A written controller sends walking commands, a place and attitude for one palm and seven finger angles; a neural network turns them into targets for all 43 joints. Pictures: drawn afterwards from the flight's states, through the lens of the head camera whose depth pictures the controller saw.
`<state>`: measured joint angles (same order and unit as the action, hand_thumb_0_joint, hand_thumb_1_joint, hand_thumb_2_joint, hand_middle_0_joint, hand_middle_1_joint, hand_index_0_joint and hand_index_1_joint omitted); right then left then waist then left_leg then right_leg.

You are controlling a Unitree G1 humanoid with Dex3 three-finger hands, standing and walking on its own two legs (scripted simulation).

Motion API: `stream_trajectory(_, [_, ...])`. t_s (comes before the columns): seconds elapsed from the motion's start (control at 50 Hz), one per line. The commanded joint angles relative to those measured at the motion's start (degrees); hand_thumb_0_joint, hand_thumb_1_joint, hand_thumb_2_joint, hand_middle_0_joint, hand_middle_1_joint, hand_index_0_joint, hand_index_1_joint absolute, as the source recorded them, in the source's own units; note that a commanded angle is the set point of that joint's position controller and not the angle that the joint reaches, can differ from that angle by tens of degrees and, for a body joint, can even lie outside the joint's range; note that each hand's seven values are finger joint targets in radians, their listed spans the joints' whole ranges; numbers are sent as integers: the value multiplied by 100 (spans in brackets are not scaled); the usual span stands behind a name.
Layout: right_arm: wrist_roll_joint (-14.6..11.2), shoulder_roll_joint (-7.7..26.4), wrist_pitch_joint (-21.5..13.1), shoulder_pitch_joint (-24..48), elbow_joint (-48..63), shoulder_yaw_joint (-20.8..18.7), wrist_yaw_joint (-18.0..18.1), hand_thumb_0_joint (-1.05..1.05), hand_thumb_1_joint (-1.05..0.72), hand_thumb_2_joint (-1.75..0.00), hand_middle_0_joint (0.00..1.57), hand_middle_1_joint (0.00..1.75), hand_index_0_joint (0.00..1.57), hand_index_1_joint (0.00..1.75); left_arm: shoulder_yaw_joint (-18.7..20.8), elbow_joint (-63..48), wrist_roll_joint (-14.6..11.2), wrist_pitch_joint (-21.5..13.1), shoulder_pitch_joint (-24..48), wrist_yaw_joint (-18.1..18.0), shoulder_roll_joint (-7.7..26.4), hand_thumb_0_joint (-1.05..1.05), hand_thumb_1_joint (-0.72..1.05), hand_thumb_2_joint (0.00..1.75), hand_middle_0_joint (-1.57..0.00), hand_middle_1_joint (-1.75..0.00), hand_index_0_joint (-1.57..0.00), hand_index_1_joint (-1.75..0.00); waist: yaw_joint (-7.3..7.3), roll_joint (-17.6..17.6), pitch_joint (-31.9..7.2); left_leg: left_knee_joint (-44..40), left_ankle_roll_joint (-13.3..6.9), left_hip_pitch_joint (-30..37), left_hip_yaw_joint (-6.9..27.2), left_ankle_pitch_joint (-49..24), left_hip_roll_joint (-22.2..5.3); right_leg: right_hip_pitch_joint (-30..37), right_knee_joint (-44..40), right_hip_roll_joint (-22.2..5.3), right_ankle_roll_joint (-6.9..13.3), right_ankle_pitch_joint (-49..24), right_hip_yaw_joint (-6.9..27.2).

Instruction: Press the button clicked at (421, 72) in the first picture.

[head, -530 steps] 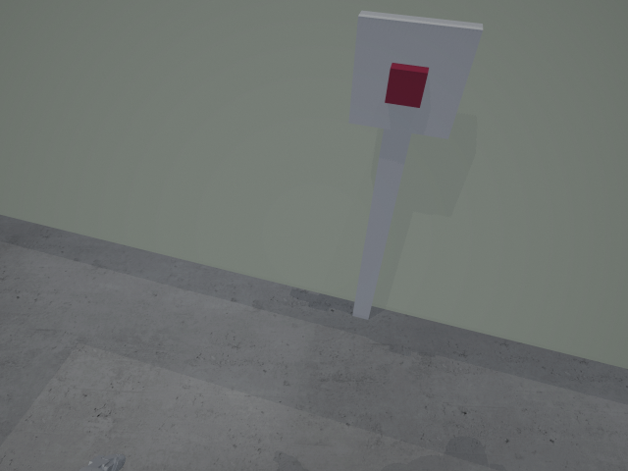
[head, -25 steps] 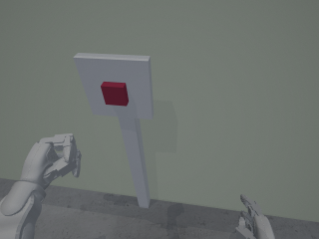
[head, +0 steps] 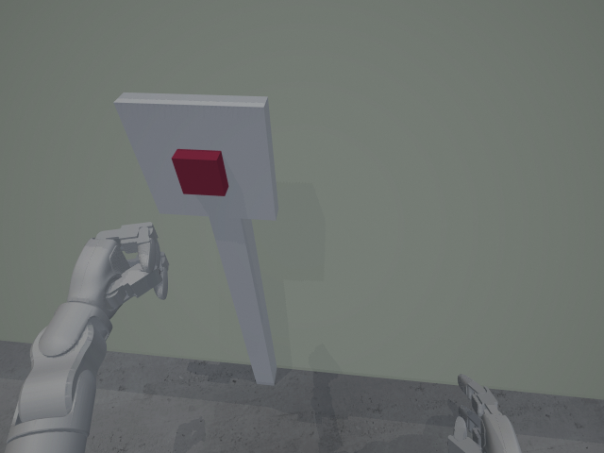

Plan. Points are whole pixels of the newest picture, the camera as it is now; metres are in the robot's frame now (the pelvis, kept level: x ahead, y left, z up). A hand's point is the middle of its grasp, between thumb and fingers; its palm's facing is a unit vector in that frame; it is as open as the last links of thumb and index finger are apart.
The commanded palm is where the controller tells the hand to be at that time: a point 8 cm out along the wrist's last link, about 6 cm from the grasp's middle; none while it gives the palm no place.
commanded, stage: aim a knuckle at the button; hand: left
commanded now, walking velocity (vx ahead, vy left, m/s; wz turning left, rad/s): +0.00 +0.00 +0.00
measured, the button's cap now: (202, 171) +0.46 +0.19 +0.15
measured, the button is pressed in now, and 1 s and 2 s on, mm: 0 0 1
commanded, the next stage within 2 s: press the button with the knuckle in 1.44 s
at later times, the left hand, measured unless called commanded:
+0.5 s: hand (194, 246) +0.34 +0.17 +0.12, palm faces -0.04 -1.00 -0.02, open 3.1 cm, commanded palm +0.32 +0.22 +0.12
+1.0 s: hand (213, 232) +0.38 +0.16 +0.11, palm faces -0.02 -1.00 -0.02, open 3.1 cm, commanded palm +0.35 +0.21 +0.12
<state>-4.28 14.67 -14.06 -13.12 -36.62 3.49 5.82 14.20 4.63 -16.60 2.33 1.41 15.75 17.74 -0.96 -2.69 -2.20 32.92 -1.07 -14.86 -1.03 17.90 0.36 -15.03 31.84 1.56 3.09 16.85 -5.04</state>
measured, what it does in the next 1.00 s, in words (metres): stands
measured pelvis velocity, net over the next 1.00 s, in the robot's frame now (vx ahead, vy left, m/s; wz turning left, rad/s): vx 0.01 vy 0.01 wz -0.03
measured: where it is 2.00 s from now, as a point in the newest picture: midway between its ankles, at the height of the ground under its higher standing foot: outside the picture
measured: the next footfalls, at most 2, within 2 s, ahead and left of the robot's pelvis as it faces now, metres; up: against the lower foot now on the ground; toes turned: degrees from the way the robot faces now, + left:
none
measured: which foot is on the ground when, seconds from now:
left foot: down 0.00-1.00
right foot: down 0.00-1.00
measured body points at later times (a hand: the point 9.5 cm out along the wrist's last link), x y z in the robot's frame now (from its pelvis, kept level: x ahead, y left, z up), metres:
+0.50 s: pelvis +0.01 +0.02 +0.00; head +0.01 +0.01 +0.45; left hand +0.34 +0.23 +0.12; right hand +0.17 -0.21 -0.09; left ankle +0.00 +0.11 -0.73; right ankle +0.00 -0.08 -0.73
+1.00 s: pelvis +0.01 +0.01 +0.00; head +0.01 +0.00 +0.45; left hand +0.37 +0.21 +0.11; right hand +0.13 -0.24 -0.10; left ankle +0.00 +0.11 -0.73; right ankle +0.00 -0.08 -0.73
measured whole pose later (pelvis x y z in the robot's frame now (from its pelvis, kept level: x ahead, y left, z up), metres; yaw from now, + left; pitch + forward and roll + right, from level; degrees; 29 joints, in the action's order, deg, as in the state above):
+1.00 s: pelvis +0.01 +0.01 +0.00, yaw -2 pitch +3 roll +0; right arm -3.5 14.2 -4.8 -16.0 -36.8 2.0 3.3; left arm 8.8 24.8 -10.8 -4.7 18.6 6.4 13.2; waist 1.3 -1.8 -2.5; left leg 32.5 -1.9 -17.1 -2.9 18.1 0.6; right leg -18.1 32.1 1.3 2.4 16.6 -3.1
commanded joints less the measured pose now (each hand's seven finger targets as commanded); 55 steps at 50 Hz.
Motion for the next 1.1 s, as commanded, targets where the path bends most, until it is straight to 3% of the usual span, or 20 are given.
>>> stream_trajectory(0.0, [20, 644, -288, 631, 950, -284, 0, 0, -90, -90, 20, 30, 20, 30, 553, -1017, -62, -440, 1575, -61, 1108, 0, 90, 90, -130, -150, -130, -150, -54, 343, -963, -385, -107, 100, 167, -1195, 2, 482, -521, -239, -294, -1390, 497])
stream_trajectory(0.04, [8, 605, -268, 652, 979, -269, -15, 0, -90, -90, 20, 30, 20, 30, 263, -1180, -6, -491, 1867, -84, 887, 0, 90, 90, -130, -150, -130, -150, 1, -83, -1002, -412, -89, 280, 169, -1243, 9, 336, -474, -222, -243, -1395, 428])
stream_trajectory(0.08, [22, 637, -254, 582, 927, -285, -8, 0, -90, -90, 20, 30, 20, 30, 305, -1038, 6, -522, 1992, -163, 940, 0, 90, 90, -130, -150, -130, -150, 25, 218, -1014, -401, -95, 248, 211, -1266, -21, 339, -467, -186, -236, -1371, 409])
stream_trajectory(0.22, [36, 597, -138, 509, 921, -307, -60, 0, -90, -90, 20, 30, 20, 30, -68, -981, 176, -593, 2379, -343, 600, 0, 90, 90, -130, -150, -130, -150, 67, -106, -1204, -429, -30, 525, 251, -1626, -48, 228, -340, -170, -170, -1613, 306])
stream_trajectory(0.32, [73, 601, -34, 430, 905, -332, -120, 0, -90, -90, 20, 30, 20, 30, -138, -769, 256, -585, 2305, -521, 434, 0, 90, 90, -130, -150, -130, -150, 19, 192, -1316, -435, 11, 576, 291, -1953, -84, 268, -276, -151, -161, -1819, 255])
stream_trajectory(0.38, [74, 629, 97, 398, 837, -323, -133, 0, -90, -90, 20, 30, 20, 30, -152, -507, 346, -539, 2613, -643, 492, 0, 90, 90, -130, -150, -130, -150, 68, 337, -1110, -455, 18, 457, 300, -1821, -100, 186, -311, -137, -150, -1670, 249])
stream_trajectory(0.44, [73, 577, 172, 422, 871, -325, -153, 0, -90, -90, 20, 30, 20, 30, -469, -591, 428, -584, 3016, -748, 186, 0, 90, 90, -130, -150, -130, -150, 139, 62, -1234, -444, 55, 642, 320, -1855, -103, 65, -289, -146, -138, -1609, 255])
stream_trajectory(0.46, [87, 584, 187, 400, 863, -336, -158, 0, -90, -90, 20, 30, 20, 30, -354, -560, 441, -610, 3057, -804, 284, 0, 90, 90, -130, -150, -130, -150, 107, 17, -1306, -426, 69, 681, 336, -1947, -109, 73, -267, -143, -129, -1647, 257])
stream_trajectory(0.48, [96, 607, 230, 365, 812, -328, -159, 0, -90, -90, 20, 30, 20, 30, -371, -356, 468, -618, 3005, -838, 293, 0, 90, 90, -130, -150, -130, -150, 125, 274, -1243, -418, 55, 609, 347, -1944, -132, 72, -274, -122, -132, -1625, 252])
stream_trajectory(0.54, [96, 584, 304, 355, 813, -333, -179, 0, -90, -90, 20, 30, 20, 30, -509, -268, 499, -692, 3428, -914, 149, 0, 90, 90, -130, -150, -130, -150, 165, 144, -1358, -417, 71, 660, 337, -1876, -111, 50, -258, -133, -129, -1609, 268])
stream_trajectory(0.58, [111, 622, 378, 306, 769, -341, -180, 0, -90, -90, 20, 30, 20, 30, -382, 92, 539, -698, 3400, -977, 287, 0, 90, 90, -130, -150, -130, -150, 141, 388, -1344, -398, 41, 555, 322, -1877, -120, 94, -275, -123, -132, -1640, 282])
stream_trajectory(0.62, [108, 609, 435, 296, 767, -355, -183, 0, -90, -90, 20, 30, 20, 30, -260, 229, 532, -731, 3547, -1001, 371, 0, 90, 90, -130, -150, -130, -150, 126, 295, -1389, -401, 39, 522, 281, -1830, -96, 153, -280, -137, -126, -1692, 316])
stream_trajectory(0.74, [97, 593, 543, 238, 793, -365, -231, 0, -90, -90, 20, 30, 20, 30, -491, 551, 566, -919, 3852, -1013, 132, 0, 90, 90, -130, -150, -130, -150, 156, 119, -1450, -367, 31, 483, 244, -1750, -76, 116, -258, -132, -111, -1680, 335])
stream_trajectory(0.78, [102, 640, 579, 184, 773, -372, -227, 0, -90, -90, 20, 30, 20, 30, -331, 818, 554, -954, 3819, -1008, 304, 0, 90, 90, -130, -150, -130, -150, 141, 467, -1364, -375, -8, 310, 242, -1602, -72, 181, -290, -110, -118, -1628, 339])
stream_trajectory(0.84, [98, 635, 618, 183, 829, -389, -227, 0, -90, -90, 20, 30, 20, 30, -182, 748, 550, -1034, 3837, -984, 465, 0, 90, 90, -130, -150, -130, -150, 102, 296, -1540, -383, -34, 294, 166, -1546, -33, 326, -296, -137, -129, -1727, 412])
stream_trajectory(0.88, [98, 646, 637, 181, 827, -382, -224, 0, -90, -90, 20, 30, 20, 30, -148, 815, 532, -1077, 3809, -968, 523, 0, 90, 90, -130, -150, -130, -150, 113, 449, -1441, -387, -63, 186, 144, -1495, -40, 378, -325, -127, -142, -1749, 431])
stream_trajectory(0.92, [86, 622, 638, 194, 864, -391, -230, 0, -90, -90, 20, 30, 20, 30, -112, 645, 538, -1152, 3769, -943, 556, 0, 90, 90, -130, -150, -130, -150, 76, 108, -1539, -392, -50, 277, 122, -1595, -27, 423, -297, -136, -119, -1854, 452])
stream_trajectory(0.96, [76, 608, 615, 183, 870, -390, -233, 0, -90, -90, 20, 30, 20, 30, -308, 574, 498, -1178, 3831, -907, 336, 0, 90, 90, -130, -150, -130, -150, 154, 194, -1524, -372, -66, 338, 108, -1586, -29, 360, -325, -126, -141, -1896, 443])
stream_trajectory(1.0, [71, 650, 627, 160, 828, -402, -209, 0, -90, -90, 20, 30, 20, 30, -208, 732, 477, -1161, 3897, -890, 489, 0, 90, 90, -130, -150, -130, -150, 196, 381, -1421, -369, -93, 217, 98, -1391, -31, 325, -378, -119, -171, -1764, 482])
stream_trajectory(1.08, [68, 649, 631, 178, 839, -392, -194, 0, -90, -90, 20, 30, 20, 30, -255, 693, 495, -1172, 3957, -851, 500, 0, 90, 90, -130, -150, -130, -150, 188, 227, -1461, -363, -103, 218, 94, -1294, -5, 340, -383, -132, -161, -1674, 504])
